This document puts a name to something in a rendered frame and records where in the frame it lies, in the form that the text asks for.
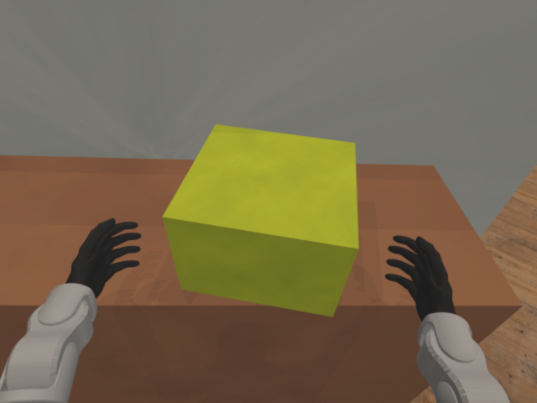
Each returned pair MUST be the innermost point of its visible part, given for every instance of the robot left forearm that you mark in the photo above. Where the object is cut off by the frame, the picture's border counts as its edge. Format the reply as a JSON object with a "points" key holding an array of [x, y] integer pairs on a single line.
{"points": [[42, 365]]}

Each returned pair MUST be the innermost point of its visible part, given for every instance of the carton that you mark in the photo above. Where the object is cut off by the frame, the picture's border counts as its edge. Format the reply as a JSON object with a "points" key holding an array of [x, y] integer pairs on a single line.
{"points": [[269, 218]]}

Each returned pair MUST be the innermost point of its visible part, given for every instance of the robot right hand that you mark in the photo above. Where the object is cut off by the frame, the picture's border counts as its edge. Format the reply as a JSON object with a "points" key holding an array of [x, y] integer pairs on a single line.
{"points": [[429, 286]]}

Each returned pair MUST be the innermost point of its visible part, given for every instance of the robot left hand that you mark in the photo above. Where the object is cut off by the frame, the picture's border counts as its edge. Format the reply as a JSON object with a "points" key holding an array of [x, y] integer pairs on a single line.
{"points": [[92, 266]]}

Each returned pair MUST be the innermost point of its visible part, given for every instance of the pedestal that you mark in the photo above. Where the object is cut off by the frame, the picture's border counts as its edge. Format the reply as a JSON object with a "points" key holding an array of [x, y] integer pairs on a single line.
{"points": [[155, 343]]}

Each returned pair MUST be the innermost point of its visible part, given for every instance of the robot right forearm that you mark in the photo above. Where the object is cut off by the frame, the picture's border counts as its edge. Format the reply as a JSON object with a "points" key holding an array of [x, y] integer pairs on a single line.
{"points": [[453, 363]]}

